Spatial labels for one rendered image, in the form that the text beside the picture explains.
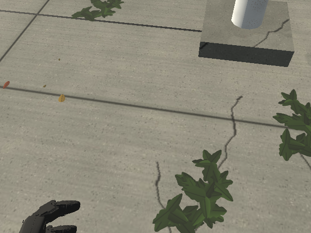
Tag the robot left hand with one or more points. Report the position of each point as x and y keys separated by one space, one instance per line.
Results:
x=37 y=223

